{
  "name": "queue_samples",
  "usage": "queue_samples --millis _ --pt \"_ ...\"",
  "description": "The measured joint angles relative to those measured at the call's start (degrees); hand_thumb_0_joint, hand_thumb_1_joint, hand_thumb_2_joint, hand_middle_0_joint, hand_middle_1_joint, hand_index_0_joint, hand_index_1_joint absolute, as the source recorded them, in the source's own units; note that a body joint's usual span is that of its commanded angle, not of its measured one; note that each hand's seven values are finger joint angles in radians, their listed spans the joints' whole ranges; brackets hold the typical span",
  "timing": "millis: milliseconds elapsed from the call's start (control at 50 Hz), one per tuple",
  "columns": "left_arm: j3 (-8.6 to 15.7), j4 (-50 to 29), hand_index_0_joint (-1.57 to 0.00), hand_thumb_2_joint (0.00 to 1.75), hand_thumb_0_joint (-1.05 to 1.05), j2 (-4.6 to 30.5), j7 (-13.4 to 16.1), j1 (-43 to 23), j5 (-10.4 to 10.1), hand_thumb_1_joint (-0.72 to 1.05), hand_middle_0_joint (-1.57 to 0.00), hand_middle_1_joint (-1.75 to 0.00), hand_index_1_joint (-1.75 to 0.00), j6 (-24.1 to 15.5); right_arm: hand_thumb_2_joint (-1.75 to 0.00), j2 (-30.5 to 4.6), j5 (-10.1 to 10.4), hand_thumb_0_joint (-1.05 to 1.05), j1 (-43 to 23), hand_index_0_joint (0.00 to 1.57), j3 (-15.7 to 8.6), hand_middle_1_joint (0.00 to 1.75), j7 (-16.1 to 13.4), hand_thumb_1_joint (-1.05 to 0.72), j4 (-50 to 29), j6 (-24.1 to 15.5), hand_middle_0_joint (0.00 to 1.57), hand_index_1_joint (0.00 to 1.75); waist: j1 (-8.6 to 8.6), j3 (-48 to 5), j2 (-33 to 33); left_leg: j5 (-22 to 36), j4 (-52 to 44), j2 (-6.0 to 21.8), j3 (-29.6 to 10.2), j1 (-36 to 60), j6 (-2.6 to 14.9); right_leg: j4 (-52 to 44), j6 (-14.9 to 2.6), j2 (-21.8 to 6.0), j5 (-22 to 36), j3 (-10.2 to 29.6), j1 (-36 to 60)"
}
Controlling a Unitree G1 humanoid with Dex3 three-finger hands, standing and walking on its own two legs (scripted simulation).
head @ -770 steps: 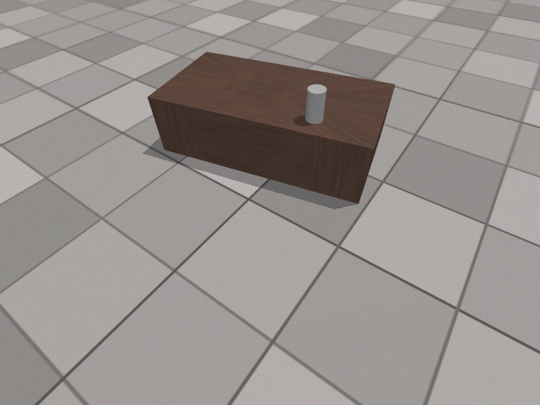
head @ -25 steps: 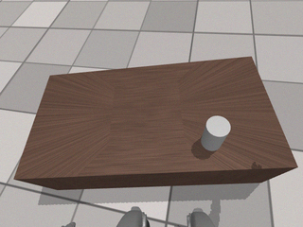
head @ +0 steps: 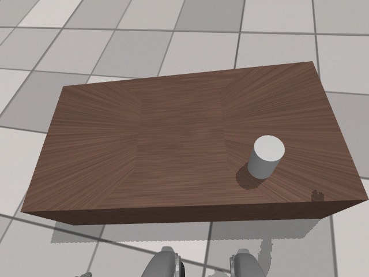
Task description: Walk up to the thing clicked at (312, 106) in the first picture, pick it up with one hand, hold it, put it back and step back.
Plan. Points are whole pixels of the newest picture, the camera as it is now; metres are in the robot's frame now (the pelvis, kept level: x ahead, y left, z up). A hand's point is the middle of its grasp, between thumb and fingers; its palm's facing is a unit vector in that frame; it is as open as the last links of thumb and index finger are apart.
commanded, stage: approach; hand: right
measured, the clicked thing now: (264, 158) +0.48 -0.19 -0.26
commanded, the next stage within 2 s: close in in 0.48 s
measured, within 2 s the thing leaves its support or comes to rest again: neither
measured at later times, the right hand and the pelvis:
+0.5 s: hand (315, 164) +0.43 -0.32 -0.19, palm faces +0.14 +0.99 +0.02, open 17.4 cm; pelvis -0.05 +0.01 -0.21, yaw +3 degrees
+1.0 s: hand (276, 163) +0.46 -0.23 -0.25, palm faces +0.15 +0.99 -0.01, open 17.0 cm; pelvis -0.07 +0.00 -0.28, yaw +2 degrees
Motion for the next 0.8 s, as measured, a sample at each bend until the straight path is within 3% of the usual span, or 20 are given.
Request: queue_samples --millis 60,160,260,340,460,540,700,800 --pt "-0.2 -0.2 -0.2 0.9 0.01 0.4 -0.3 0.0 0.3 0.9 -0.2 -0.3 -0.3 -0.5 -0.06 -0.7 0.9 -0.01 -1.4 0.05 -0.2 0.05 0.2 0.56 1.5 -2.2 0.04 0.05 0.16 -0.5 0.1 -0.6 2.4 0.0 0.0 -3.1 0.05 2.2 -0.01 0.1 -0.6 0.1 -3.0" --pt "-0.7 -1.1 -0.2 0.9 0.01 1.2 -1.0 -0.7 0.7 0.9 -0.2 -0.3 -0.3 -1.3 -0.07 -0.2 4.2 -0.01 -3.8 0.04 -1.0 0.06 1.4 0.58 2.0 -8.2 0.03 0.06 0.5 -2.1 0.2 -3.1 10.6 0.0 -0.3 -12.6 -0.01 10.1 0.02 0.1 -3.0 0.3 -12.2" --pt "-1.9 -2.7 -0.19 0.9 0.01 1.3 -1.4 -2.8 1.4 0.9 -0.19 -0.3 -0.3 -1.8 -0.07 1.8 7.6 -0.01 -5.0 0.04 -3.8 0.05 3.0 0.57 1.3 -14.3 0.03 0.05 1.76 -4.4 0.0 -6.6 22.2 -0.2 -0.4 -25.2 -0.09 21.6 0.29 0.1 -6.7 0.8 -24.5" --pt "-2.4 -3.1 -0.19 0.9 0.01 0.5 -1.5 -5.3 2.1 0.9 -0.19 -0.3 -0.3 -1.9 -0.05 4.0 8.2 -0.01 -6.0 0.05 -6.6 0.05 3.8 0.56 -1.5 -17.3 0.04 0.05 2.79 -5.1 -0.5 -9.5 32.1 -0.1 -0.1 -35.1 -0.26 31.6 0.56 0.3 -9.7 1.7 -34.4" --pt "-2.5 -2.1 -0.19 0.89 0.01 -1.4 -2.0 -8.8 3.5 0.91 -0.19 -0.29 -0.29 -1.2 -0.03 5.7 6.4 -0.02 -10.4 0.06 -8.1 0.04 2.4 0.52 -3.5 -17.0 0.06 0.04 3.34 -4.2 -0.9 -12.1 44.7 0.2 0.3 -47.3 -0.28 44.6 0.89 1.0 -12.5 3.0 -46.8" --pt "-2.0 -1.5 -0.19 0.89 0.01 -2.2 -2.8 -9.8 4.1 0.91 -0.19 -0.29 -0.29 -0.2 -0.02 7.0 3.9 -0.02 -12.6 0.06 -6.6 0.03 -0.5 0.5 -5.8 -14.7 0.07 0.03 3.25 -3.2 -1.2 -12.5 50.4 0.3 0.0 -53.1 -0.43 50.3 0.92 1.5 -13.0 3.2 -52.6" --pt "-1.2 -1.2 -0.2 0.89 0.0 -2.2 -4.8 -9.0 4.1 0.91 -0.19 -0.3 -0.29 2.1 -0.01 10.1 1.6 -0.02 -15.6 0.07 -3.2 0.03 -6.6 0.46 -7.9 -13.1 0.08 0.03 3.97 -2.7 -2.0 -12.1 58.2 0.5 -1.0 -61.6 -0.86 58.1 0.63 2.4 -12.6 2.9 -60.9" --pt "-0.3 -1.1 -0.2 0.88 0.01 -1.9 -5.4 -7.7 3.7 0.91 -0.19 -0.3 -0.29 3.8 -0.01 13.8 0.6 -0.02 -16.4 0.07 -0.6 0.03 -11.2 0.43 -11.2 -11.7 0.08 0.02 3.94 -2.5 -2.3 -11.7 61.1 0.7 -1.5 -64.3 -0.96 60.7 0.56 2.8 -12.0 2.6 -63.6"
